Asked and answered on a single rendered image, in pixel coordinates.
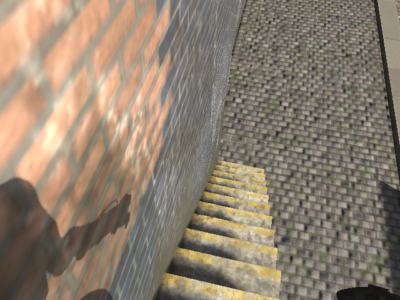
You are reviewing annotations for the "stairs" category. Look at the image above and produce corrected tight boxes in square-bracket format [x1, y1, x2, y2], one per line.
[156, 160, 281, 300]

